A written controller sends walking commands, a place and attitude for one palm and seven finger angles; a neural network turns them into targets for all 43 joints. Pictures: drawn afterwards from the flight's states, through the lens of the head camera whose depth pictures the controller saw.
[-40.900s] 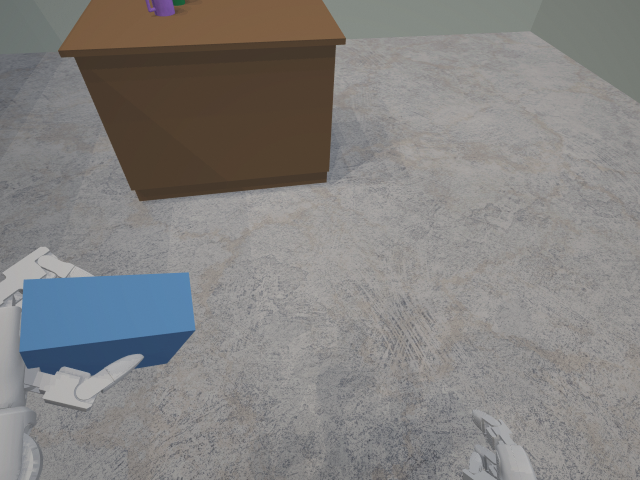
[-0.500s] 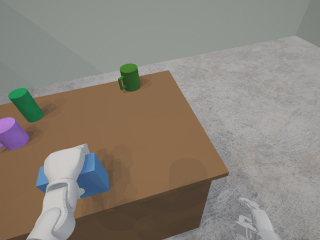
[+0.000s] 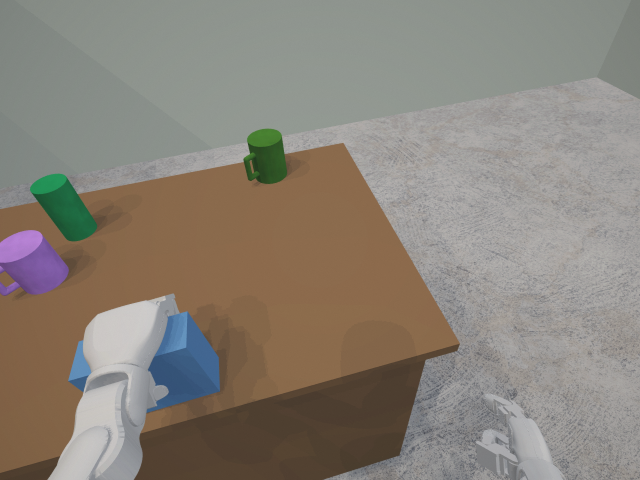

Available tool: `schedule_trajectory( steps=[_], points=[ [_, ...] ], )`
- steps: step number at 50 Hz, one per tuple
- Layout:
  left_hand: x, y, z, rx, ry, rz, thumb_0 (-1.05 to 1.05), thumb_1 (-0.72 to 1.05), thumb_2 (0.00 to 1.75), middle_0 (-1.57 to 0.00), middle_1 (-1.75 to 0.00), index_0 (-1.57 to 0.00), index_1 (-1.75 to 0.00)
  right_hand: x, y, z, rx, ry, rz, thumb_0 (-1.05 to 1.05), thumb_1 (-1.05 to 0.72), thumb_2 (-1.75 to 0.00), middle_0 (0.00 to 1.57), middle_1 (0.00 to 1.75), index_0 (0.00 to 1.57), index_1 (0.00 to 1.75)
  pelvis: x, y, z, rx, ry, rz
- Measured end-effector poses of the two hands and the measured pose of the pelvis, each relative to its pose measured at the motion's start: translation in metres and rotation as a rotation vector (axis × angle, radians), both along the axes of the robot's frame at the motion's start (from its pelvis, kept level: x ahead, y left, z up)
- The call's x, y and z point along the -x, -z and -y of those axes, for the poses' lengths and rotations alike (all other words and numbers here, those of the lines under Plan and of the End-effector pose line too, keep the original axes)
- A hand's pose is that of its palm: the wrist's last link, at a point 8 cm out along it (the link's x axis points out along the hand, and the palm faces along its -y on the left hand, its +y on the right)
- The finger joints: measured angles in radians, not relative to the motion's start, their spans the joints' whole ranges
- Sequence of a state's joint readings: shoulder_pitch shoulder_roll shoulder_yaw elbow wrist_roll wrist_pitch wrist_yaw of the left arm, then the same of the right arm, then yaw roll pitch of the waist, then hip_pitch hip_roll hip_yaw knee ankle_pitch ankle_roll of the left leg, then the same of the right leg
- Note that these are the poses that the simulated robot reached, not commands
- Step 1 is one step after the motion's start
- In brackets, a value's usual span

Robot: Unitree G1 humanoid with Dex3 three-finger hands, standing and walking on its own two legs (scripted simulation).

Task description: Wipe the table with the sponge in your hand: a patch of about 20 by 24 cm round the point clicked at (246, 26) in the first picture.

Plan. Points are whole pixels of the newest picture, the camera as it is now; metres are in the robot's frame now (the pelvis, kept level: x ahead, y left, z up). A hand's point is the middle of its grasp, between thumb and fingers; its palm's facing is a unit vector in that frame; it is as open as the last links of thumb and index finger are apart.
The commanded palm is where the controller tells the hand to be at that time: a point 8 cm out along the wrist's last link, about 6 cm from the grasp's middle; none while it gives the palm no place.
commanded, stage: lift the sponge slowly off the table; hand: left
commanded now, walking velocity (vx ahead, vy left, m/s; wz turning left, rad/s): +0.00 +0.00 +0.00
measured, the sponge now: (159, 374) +0.24 +0.27 -0.01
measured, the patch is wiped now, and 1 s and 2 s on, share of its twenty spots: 1.00 1.00 1.00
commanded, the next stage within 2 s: bring the sponge back beside the body in 1.56 s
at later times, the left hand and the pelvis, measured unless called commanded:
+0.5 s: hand (142, 343) +0.24 +0.26 +0.06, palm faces -0.02 -0.11 -0.99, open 9.5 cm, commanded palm +0.22 +0.26 +0.13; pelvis -0.01 -0.01 +0.01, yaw +0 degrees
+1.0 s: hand (134, 320) +0.25 +0.26 +0.10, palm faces +0.03 -0.09 -1.00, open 9.5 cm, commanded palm +0.22 +0.26 +0.17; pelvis -0.01 -0.01 +0.01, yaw +0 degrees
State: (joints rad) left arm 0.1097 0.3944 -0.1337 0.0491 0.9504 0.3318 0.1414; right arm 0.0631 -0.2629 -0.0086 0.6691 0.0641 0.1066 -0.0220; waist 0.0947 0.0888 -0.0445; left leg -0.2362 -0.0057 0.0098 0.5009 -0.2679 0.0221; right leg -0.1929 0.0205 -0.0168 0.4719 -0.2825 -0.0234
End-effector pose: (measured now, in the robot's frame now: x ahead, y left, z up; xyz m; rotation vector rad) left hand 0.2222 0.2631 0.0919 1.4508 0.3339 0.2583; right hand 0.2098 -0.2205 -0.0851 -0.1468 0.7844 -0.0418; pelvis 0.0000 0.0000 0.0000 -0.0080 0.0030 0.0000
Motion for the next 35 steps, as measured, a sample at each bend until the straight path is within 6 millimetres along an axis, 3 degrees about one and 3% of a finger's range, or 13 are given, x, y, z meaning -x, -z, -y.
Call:
schedule_trajectory(
  steps=[15, 24, 35],
  points=[
    [0.0, -0.014, 0.007, 0.001, 0.02, 0.014, 0.0, -0.47, 1.1, -0.77, -1.4, -0.78, -1.4, -0.008, -0.008, -0.017, -0.019, -0.049, 0.037, 0.01, -0.91, -0.9, 0.2, 0.3, 0.2, 0.3, 0.008, -0.004, 0.004, -0.001, -0.007, 0.038],
    [-0.001, -0.026, 0.002, 0.001, -0.003, 0.012, 0.0, -0.47, 1.1, -0.78, -1.39, -0.79, -1.4, -0.007, -0.011, -0.009, -0.014, -0.044, 0.041, 0.01, -0.91, -0.9, 0.2, 0.3, 0.2, 0.3, 0.008, -0.005, 0.006, -0.002, -0.004, 0.048],
    [-0.002, -0.038, 0.01, -0.005, 0.04, 0.034, 0.0, -0.47, 1.1, -0.78, -1.39, -0.79, -1.39, -0.007, -0.01, -0.001, 0.005, -0.039, 0.039, 0.01, -0.91, -0.9, 0.2, 0.3, 0.2, 0.3, 0.008, -0.006, 0.007, -0.003, -0.007, 0.057]
  ],
)
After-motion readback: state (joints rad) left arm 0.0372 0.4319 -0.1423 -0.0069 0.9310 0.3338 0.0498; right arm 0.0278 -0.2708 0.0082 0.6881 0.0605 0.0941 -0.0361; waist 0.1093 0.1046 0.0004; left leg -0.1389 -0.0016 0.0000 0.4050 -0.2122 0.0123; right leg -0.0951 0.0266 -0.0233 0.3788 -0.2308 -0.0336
